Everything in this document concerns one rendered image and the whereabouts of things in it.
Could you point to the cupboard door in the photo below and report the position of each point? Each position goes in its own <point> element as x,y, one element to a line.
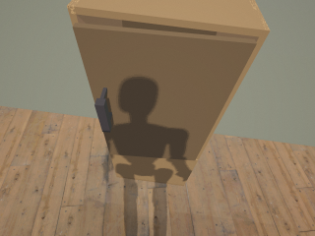
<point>165,89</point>

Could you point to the handle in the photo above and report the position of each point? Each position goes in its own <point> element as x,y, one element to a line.
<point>104,116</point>

